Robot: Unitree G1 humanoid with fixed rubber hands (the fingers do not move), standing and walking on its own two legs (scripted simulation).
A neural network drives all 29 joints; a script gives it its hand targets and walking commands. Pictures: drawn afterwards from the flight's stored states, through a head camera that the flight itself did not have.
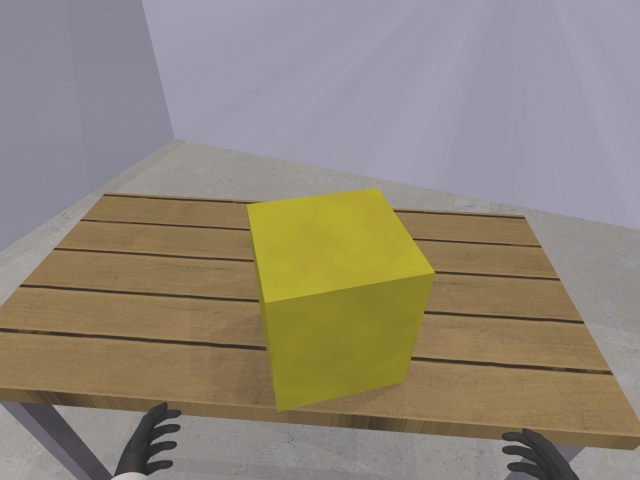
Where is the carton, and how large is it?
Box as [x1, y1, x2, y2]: [246, 188, 434, 411]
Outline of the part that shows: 377,188 246,204 260,312 277,411 404,381 434,275 434,271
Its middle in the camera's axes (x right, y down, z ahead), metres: +0.01 +0.09 +0.61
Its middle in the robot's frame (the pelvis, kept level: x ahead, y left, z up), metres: +0.41 +0.01 +0.02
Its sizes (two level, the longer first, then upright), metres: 0.210 0.200 0.250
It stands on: a table, 0.67 m high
